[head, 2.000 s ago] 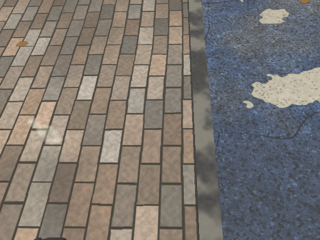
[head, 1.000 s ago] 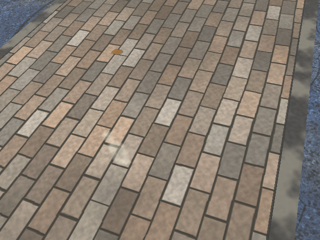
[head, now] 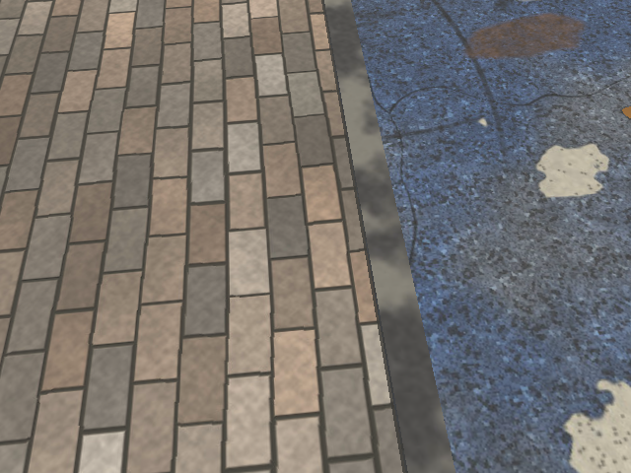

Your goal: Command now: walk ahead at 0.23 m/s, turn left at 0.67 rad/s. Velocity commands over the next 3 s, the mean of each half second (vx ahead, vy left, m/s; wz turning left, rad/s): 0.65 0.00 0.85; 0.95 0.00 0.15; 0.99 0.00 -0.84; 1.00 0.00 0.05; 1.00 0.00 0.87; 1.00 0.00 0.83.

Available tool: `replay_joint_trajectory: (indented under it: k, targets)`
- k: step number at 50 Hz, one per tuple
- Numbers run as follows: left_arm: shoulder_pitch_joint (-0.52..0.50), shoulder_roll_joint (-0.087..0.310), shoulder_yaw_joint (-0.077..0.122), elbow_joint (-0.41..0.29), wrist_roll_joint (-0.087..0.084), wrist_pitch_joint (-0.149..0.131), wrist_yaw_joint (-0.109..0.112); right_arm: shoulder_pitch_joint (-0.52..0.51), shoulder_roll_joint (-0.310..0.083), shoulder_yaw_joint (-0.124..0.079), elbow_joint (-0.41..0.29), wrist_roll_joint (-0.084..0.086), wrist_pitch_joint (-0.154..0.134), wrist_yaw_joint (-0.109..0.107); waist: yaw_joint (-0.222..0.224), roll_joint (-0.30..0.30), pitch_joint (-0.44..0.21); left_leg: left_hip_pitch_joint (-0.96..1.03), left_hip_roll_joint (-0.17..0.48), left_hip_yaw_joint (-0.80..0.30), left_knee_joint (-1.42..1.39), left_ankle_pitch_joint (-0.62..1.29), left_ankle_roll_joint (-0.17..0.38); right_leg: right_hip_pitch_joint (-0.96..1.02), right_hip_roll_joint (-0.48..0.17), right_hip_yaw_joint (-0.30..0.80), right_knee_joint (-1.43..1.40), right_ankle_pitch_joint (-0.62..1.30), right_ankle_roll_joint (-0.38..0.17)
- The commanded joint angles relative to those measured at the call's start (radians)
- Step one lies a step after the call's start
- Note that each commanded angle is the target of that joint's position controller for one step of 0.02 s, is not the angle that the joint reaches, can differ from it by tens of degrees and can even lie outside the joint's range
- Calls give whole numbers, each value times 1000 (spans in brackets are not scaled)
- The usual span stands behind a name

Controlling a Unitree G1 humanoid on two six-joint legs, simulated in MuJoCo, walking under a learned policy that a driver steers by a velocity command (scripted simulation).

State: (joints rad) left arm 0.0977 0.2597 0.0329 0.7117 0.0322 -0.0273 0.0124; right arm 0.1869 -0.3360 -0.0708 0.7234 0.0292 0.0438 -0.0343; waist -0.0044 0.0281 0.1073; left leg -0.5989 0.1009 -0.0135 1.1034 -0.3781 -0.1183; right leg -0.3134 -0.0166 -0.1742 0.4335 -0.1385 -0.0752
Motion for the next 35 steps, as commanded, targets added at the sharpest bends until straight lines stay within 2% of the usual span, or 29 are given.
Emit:
replay_joint_trajectory:
  k: [1, 2, 4, 7, 9, 10, 11, 12, 13, 14, 15, 16, 17, 18, 19, 20, 21, 22, 24, 26, 27, 29, 30, 31, 32, 33, 34, 35]
  targets:
    - [-39, 169, 59, -64, -15, -16, 23, 58, -40, -11, -70, -3, -1, 19, -4, -138, -231, 94, 57, 4, -91, 112, 27, 111, -310, 156, -231, -60, -179]
    - [-25, 191, 68, -58, -23, -17, 23, 33, -51, -14, -82, 0, -4, 31, 4, -148, -223, 75, 59, 11, -120, 112, 46, 133, -332, 177, -262, -198, -168]
    - [-2, 221, 83, -48, -35, -23, 19, -7, -72, -22, -95, 4, -10, 48, 11, -130, -186, 37, 56, 24, -187, 93, 85, 189, -362, 197, -304, -353, -141]
    - [16, 235, 97, -34, -50, -31, 7, -33, -71, -27, -94, 5, -14, 63, 8, -116, -133, 18, 56, 56, -259, 37, 132, 267, -378, 166, -327, -427, -106]
    - [23, 234, 102, -28, -55, -31, -4, -47, -59, -25, -95, 12, -12, 70, 7, -113, -98, 11, 62, 79, -289, -11, 158, 311, -382, 132, -322, -438, -89]
    - [78, 215, 88, -25, 17, -20, -31, -42, -57, -17, -107, -83, 19, 109, 19, -134, -136, 103, 8, 152, -387, 8, 176, 305, -357, 35, -276, -508, -21]
    - [81, 217, 92, -17, 19, -10, -45, -59, -65, -25, -107, -74, 27, 126, 26, -149, -128, 168, -22, 209, -406, -2, 194, 270, -334, 3, -252, -533, 2]
    - [71, 227, 93, -21, 10, 2, -50, -41, -61, -26, -101, -60, 26, 130, 8, -135, -109, 229, -43, 239, -446, -4, 211, 230, -326, -29, -202, -546, 16]
    - [39, 223, 91, -28, 0, 13, -52, 40, -48, -26, -67, -54, 18, 123, -47, -78, -87, 340, -74, 261, -512, 28, 230, 152, -296, -88, -79, -522, 33]
    - [18, 184, 78, -35, 3, 17, -53, 237, -81, -44, 17, -57, 5, 102, -134, 87, -89, 508, -118, 191, -576, -58, 263, 35, -217, -162, 263, -306, 52]
    - [-68, 72, 37, -81, 15, 16, -55, 404, -153, -55, 65, -53, -9, 84, -207, 320, -38, 630, 52, -171, -664, -202, 324, -314, -129, -134, 701, -441, 77]
    - [-166, 55, 24, -203, 27, -4, -63, 338, -257, -62, 3, -40, -20, 70, -166, 395, -20, 703, 176, -711, -900, -258, 430, -696, 48, 74, 877, -515, 126]
    - [-192, 112, 27, -207, 49, -23, -60, 297, -247, -62, -22, -47, -34, 61, -162, 190, -7, 756, 248, -710, -947, -238, 452, -797, -32, 176, 921, -410, 125]
    - [-165, 142, 31, -188, 41, -43, -59, 287, -227, -58, -24, -52, -45, 50, -137, 121, -37, 750, 230, -625, -906, -176, 448, -755, -70, 198, 871, -301, 116]
    - [-107, 175, 36, -149, 35, -50, -58, 268, -199, -51, -22, -56, -51, 48, -99, 47, -44, 716, 181, -527, -892, -130, 425, -676, -92, 194, 807, -233, 116]
    - [-89, 188, 38, -138, 38, -47, -61, 246, -176, -39, -26, -48, -60, 44, -75, 33, -43, 666, 137, -475, -909, -101, 413, -610, -96, 194, 749, -193, 122]
    - [-83, 186, 36, -130, 35, -36, -65, 226, -153, -29, -29, -42, -72, 42, -59, 39, -34, 628, 105, -433, -938, -61, 405, -561, -94, 191, 701, -150, 132]
    - [-98, 176, 32, -136, 30, -24, -69, 232, -147, -26, -21, -36, -84, 43, -51, 30, -17, 605, 83, -404, -960, 11, 408, -542, -81, 178, 661, -124, 141]
    - [-146, 148, 17, -153, 17, -12, -72, 246, -155, -32, -4, -36, -99, 44, -47, 4, 9, 578, 38, -343, -971, 185, 410, -516, -53, 149, 543, -78, 153]
    - [-198, 113, -3, -172, 3, -14, -75, 240, -164, -39, 8, -35, -106, 43, -52, 17, 8, 535, -12, -279, -948, 328, 392, -421, -18, 135, 374, -11, 153]
    - [-223, 104, -11, -186, -3, -16, -76, 240, -174, -44, 14, -33, -109, 42, -59, 41, 1, 518, -14, -273, -946, 386, 381, -360, -8, 133, 297, 25, 146]
    - [-231, 121, -10, -203, -10, -19, -69, 233, -189, -50, 24, -26, -116, 39, -55, 71, -20, 504, 25, -304, -954, 521, 355, -223, 5, 137, 201, 89, 118]
    - [-173, 138, -3, -189, -13, -21, -59, 199, -197, -51, 20, -22, -119, 39, -20, 75, -42, 486, 28, -299, -922, 633, 328, -106, 17, 144, 161, 101, 102]
    - [-60, 166, 10, -151, -10, -22, -47, 186, -214, -53, 29, -24, -126, 40, 26, 80, -112, 523, 27, -271, -846, 848, 307, 21, 47, 120, 164, 84, 81]
    - [124, 198, 30, -93, -12, -23, -30, 187, -220, -53, 47, -38, -128, 42, 104, 67, -216, 547, 12, -233, -659, 1026, 289, 191, 82, 88, 198, 15, 58]
    - [355, 218, 48, -26, -15, -19, -9, 157, -208, -48, 55, -55, -125, 42, 227, 45, -304, 480, -25, -187, -386, 1017, 269, 396, 67, 65, 189, -36, 41]
    - [539, 283, 69, 22, 6, -23, 12, 158, -119, -27, 55, -73, -132, 35, 285, -76, -369, 297, -95, -143, 8, 722, 253, 574, -72, 239, 202, -353, 33]
    - [545, 369, 81, 48, 33, -31, 7, 203, 46, 17, -6, -41, -145, 54, 196, -447, -375, 23, -290, -193, 313, -63, 230, 605, -253, 826, -96, -761, -46]
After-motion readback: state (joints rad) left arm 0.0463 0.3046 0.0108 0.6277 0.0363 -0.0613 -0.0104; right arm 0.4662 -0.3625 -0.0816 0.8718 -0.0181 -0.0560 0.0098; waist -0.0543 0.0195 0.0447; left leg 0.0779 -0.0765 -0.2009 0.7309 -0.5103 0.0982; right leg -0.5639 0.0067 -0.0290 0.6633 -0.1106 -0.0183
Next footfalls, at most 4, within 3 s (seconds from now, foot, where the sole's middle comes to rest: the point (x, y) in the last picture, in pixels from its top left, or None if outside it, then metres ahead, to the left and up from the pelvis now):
0.28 left None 0.11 0.17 -0.77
0.66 right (242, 386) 0.59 0.21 -0.77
1.08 left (84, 325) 0.74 0.58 -0.77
1.52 right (147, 177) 1.20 0.51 -0.77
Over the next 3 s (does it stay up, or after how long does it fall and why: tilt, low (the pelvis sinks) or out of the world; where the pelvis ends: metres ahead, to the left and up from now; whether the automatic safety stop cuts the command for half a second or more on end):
stays up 2.32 0.94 -0.01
